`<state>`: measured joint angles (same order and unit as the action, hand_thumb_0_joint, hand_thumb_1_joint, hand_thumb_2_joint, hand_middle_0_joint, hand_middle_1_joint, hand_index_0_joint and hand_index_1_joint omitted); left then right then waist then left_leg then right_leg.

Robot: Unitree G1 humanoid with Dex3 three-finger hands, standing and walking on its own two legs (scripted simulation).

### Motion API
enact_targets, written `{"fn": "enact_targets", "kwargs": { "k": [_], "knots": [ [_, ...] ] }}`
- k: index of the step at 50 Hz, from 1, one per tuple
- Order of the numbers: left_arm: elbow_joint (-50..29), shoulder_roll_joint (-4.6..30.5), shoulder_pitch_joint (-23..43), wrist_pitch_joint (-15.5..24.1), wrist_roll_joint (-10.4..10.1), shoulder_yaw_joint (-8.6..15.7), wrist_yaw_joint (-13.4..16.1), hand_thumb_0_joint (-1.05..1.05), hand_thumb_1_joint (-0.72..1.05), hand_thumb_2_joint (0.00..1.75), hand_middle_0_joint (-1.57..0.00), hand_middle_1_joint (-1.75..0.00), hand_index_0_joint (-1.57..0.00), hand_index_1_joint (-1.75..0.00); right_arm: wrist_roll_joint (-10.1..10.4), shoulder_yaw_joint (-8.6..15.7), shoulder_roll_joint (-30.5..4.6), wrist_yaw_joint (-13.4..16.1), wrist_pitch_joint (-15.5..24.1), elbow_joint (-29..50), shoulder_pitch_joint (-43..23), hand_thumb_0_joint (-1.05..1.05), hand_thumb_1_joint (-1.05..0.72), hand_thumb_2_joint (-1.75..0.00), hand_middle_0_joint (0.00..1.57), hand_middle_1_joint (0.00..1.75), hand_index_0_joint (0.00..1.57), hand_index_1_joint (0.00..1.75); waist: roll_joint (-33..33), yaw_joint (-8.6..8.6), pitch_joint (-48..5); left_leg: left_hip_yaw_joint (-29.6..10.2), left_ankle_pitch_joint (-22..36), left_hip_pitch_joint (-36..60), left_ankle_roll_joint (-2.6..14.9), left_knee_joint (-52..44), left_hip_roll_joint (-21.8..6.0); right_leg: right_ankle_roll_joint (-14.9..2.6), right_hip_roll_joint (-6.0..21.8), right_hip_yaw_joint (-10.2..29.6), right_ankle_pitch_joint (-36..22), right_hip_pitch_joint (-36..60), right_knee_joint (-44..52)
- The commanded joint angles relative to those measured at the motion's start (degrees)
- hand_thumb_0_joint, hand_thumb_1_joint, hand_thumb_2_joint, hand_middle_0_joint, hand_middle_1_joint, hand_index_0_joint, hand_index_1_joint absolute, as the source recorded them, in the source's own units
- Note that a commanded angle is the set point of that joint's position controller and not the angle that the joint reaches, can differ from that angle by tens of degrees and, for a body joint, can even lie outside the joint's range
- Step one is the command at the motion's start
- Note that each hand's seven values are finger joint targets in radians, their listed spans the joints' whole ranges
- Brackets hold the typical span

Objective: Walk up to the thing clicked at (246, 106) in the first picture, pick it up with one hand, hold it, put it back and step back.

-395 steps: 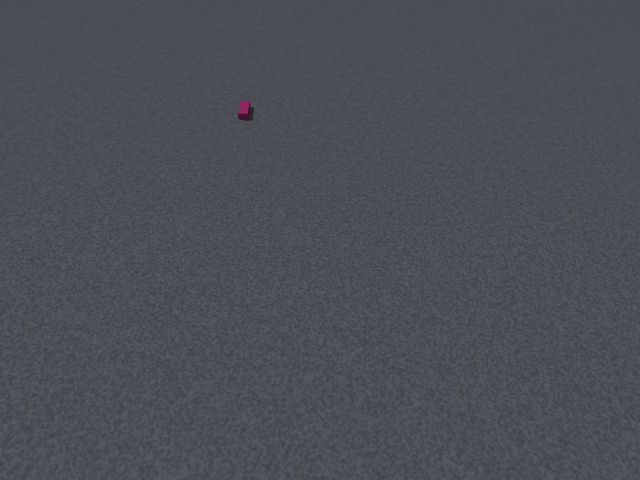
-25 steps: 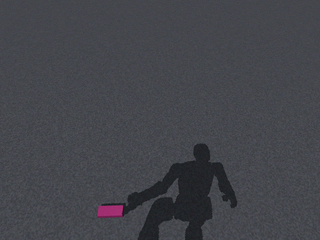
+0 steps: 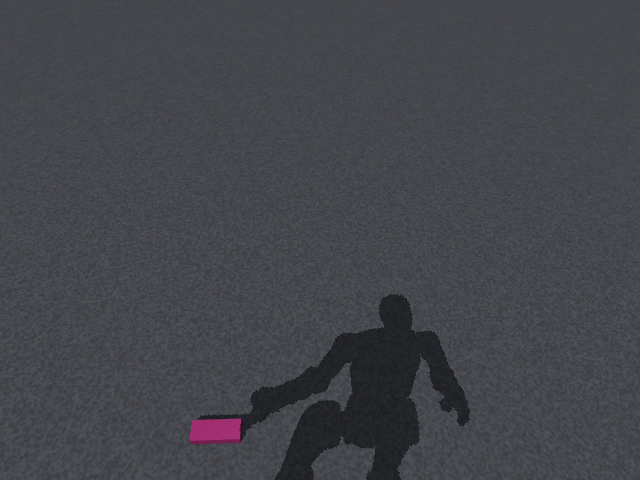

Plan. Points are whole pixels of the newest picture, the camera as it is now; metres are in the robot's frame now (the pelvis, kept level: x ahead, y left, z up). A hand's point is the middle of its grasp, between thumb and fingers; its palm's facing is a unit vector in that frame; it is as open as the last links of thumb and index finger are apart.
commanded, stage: walk up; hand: left
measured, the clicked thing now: (216, 431) +0.42 +0.25 -0.76
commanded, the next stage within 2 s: stand in 0.14 s
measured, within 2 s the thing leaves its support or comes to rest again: neither
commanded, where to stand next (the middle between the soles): +0.03 -0.02 m, yaw +2 degrees
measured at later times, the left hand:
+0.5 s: hand out of the picture +0.08 +0.26 -0.16, palm faces -0.02 -0.94 -0.33, open 7.3 cm
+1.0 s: hand out of the picture +0.07 +0.26 -0.16, palm faces -0.03 -0.94 -0.34, open 7.3 cm
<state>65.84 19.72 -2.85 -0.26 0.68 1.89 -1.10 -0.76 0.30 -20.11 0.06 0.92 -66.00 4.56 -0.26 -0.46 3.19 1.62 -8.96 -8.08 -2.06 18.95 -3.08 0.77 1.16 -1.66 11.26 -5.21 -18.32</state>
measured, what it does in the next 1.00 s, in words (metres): stands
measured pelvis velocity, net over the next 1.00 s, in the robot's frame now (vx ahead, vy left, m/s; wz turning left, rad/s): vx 0.00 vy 0.00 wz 0.00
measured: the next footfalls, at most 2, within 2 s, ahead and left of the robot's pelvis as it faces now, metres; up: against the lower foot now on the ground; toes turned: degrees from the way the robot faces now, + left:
none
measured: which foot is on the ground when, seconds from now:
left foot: down 0.00-1.00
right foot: down 0.00-1.00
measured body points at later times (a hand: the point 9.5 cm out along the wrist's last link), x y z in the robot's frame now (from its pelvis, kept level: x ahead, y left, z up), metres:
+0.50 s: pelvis +0.00 +0.01 +0.00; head +0.01 +0.01 +0.45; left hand +0.08 +0.31 -0.13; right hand +0.09 -0.29 -0.13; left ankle +0.01 +0.14 -0.75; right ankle -0.01 -0.13 -0.75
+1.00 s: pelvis +0.00 +0.00 +0.00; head +0.01 +0.00 +0.45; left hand +0.07 +0.31 -0.13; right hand +0.07 -0.30 -0.13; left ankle +0.01 +0.14 -0.75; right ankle -0.01 -0.13 -0.75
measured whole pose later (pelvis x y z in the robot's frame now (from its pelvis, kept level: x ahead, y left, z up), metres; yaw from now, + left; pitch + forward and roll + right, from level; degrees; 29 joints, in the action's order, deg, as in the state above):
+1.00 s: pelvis +0.00 +0.00 +0.00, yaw +0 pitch -2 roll +0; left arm 64.7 20.3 -6.4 0.4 0.8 -0.1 -0.8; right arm -1.0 0.4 -20.3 -0.6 0.3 -66.0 5.5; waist 0.1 -0.1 3.1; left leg 1.7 -8.1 -7.4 -1.6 17.8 -2.3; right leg 1.2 2.0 -1.6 11.1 -5.0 -18.4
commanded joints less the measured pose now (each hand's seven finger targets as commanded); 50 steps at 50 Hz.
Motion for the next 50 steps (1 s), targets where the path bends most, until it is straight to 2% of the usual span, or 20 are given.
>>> {"fn": "enact_targets", "kwargs": {
  "k": [1,6,7,9,13,20,23,31,37,41,47,50],
  "knots": [
    [-3.64,11.82,2.73,1.36,-0.28,1.89,0.93,0.00,0.90,0.90,-0.20,-0.30,-0.20,-0.30,0.28,1.96,-11.81,0.53,1.53,3.62,-2.85,0.00,-0.90,-0.90,0.20,0.30,0.20,0.30,0.77,0.29,-5.96,-4.43,7.24,2.03,2.54,-2.72,-5.04,-1.34,6.06,4.93,-7.32,0.32,2.89],
    [-3.44,11.64,2.00,1.38,-0.36,1.75,1.01,0.00,0.90,0.90,-0.20,-0.30,-0.20,-0.30,0.37,2.05,-11.73,0.50,1.45,3.71,-2.72,0.00,-0.90,-0.90,0.20,0.30,0.20,0.30,1.19,0.29,-6.17,-4.53,8.42,2.78,2.48,-2.40,-4.99,-1.30,5.92,4.78,-7.52,0.07,2.85],
    [-4.01,11.91,1.79,1.73,-0.20,1.43,1.08,0.00,0.90,0.90,-0.20,-0.30,-0.20,-0.30,-0.28,2.18,-12.31,0.46,1.37,3.79,-3.08,0.00,-0.90,-0.90,0.20,0.30,0.20,0.30,2.07,0.51,-6.08,-5.04,10.03,3.05,2.31,-2.55,-5.54,-1.30,6.58,5.11,-8.86,0.11,2.67],
    [-3.82,11.74,1.40,1.91,-0.10,1.30,1.12,0.00,0.90,0.90,-0.20,-0.30,-0.20,-0.30,-0.21,2.15,-12.25,0.44,1.28,3.73,-3.28,0.00,-0.90,-0.90,0.20,0.30,0.20,0.30,1.69,0.49,-5.43,-5.07,8.42,2.68,2.32,-2.70,-5.37,-1.14,6.66,5.30,-8.31,-0.13,3.42],
    [-4.08,11.97,1.01,2.01,-0.21,0.97,1.27,0.00,0.90,0.90,-0.20,-0.30,-0.20,-0.30,-0.05,2.26,-12.08,0.24,1.14,3.73,-2.93,0.00,-0.90,-0.90,0.20,0.30,0.20,0.30,0.86,0.29,-6.72,-5.08,11.05,4.17,2.37,-2.58,-5.61,-1.16,6.60,4.68,-9.90,0.13,2.60],
    [-4.31,12.00,0.13,2.05,-0.29,0.60,1.32,0.00,0.90,0.90,-0.20,-0.30,-0.20,-0.30,-0.08,2.35,-12.27,0.15,1.00,3.61,-2.67,0.00,-0.90,-0.90,0.20,0.30,0.20,0.30,1.20,0.27,-5.87,-4.93,9.35,3.59,2.38,-3.03,-5.42,-1.33,6.91,5.13,-8.87,0.10,2.77],
    [-4.15,12.25,-0.32,2.11,-0.23,0.45,1.35,0.00,0.90,0.90,-0.20,-0.30,-0.20,-0.30,0.11,2.22,-11.95,-0.03,0.89,3.59,-2.86,0.00,-0.90,-0.90,0.20,0.30,0.20,0.30,0.12,0.31,-4.69,-5.16,7.31,3.39,2.43,-3.33,-5.33,-1.08,6.60,4.81,-6.52,-0.88,3.43],
    [-4.74,12.65,-0.27,2.22,-0.19,0.36,1.46,0.00,0.90,0.90,-0.20,-0.30,-0.20,-0.30,0.05,2.18,-12.05,-0.04,0.91,3.79,-2.60,0.00,-0.90,-0.90,0.20,0.30,0.20,0.30,0.46,0.18,-5.55,-4.89,8.80,3.86,2.48,-2.97,-5.25,-1.21,7.07,5.12,-8.74,-0.30,3.34],
    [-4.47,12.56,-0.99,2.12,-0.18,0.22,1.42,0.00,0.90,0.90,-0.20,-0.30,-0.20,-0.30,0.21,2.13,-12.16,-0.11,0.84,3.57,-2.75,0.00,-0.90,-0.90,0.20,0.30,0.20,0.30,-0.02,0.34,-4.37,-5.28,6.74,3.79,2.33,-3.50,-5.40,-1.31,6.68,4.76,-5.13,-1.55,3.52],
    [-4.66,12.70,-1.05,2.16,-0.15,0.18,1.41,0.00,0.90,0.90,-0.20,-0.30,-0.20,-0.30,0.11,2.17,-12.36,-0.14,0.85,3.61,-2.57,0.00,-0.90,-0.90,0.20,0.30,0.20,0.30,0.76,0.36,-4.09,-5.16,6.21,2.98,2.39,-3.68,-5.09,-1.34,6.78,5.04,-5.59,-1.43,3.76],
    [-4.43,12.97,-1.23,1.93,-0.18,0.36,1.32,0.00,0.90,0.90,-0.20,-0.30,-0.20,-0.30,0.11,2.07,-12.23,-0.13,0.73,3.40,-1.74,0.00,-0.90,-0.90,0.20,0.30,0.20,0.30,0.44,0.29,-3.09,-5.31,2.44,1.88,2.19,-4.33,-4.73,-1.43,6.65,5.14,-2.60,-2.06,4.09],
    [-4.74,13.12,-1.49,2.09,-0.02,0.35,1.33,0.00,0.90,0.90,-0.20,-0.30,-0.20,-0.30,0.14,2.10,-12.25,-0.12,0.84,3.69,-1.87,0.00,-0.90,-0.90,0.20,0.30,0.20,0.30,0.18,0.30,-4.61,-5.15,5.58,2.92,2.35,-3.59,-4.92,-1.45,6.87,5.10,-5.78,-1.58,3.62]
  ]
}}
